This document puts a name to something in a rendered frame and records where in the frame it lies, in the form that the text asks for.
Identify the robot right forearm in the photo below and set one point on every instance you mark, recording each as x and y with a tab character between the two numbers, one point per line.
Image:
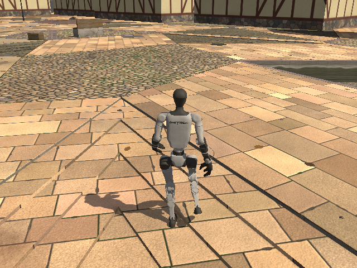
205	152

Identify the left robot hand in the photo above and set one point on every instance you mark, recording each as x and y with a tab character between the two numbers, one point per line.
159	146

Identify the robot torso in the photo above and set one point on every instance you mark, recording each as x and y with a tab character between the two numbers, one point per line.
178	136

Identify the left robot foot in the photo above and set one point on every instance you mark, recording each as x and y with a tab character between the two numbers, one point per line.
173	222

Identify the left robot upper arm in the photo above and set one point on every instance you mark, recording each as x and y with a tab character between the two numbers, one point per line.
159	126

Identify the right robot hand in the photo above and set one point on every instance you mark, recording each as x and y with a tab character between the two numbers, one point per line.
208	169

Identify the robot left forearm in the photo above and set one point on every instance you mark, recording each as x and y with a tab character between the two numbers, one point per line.
154	143

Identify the right robot upper arm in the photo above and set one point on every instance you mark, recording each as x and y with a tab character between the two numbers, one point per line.
198	128

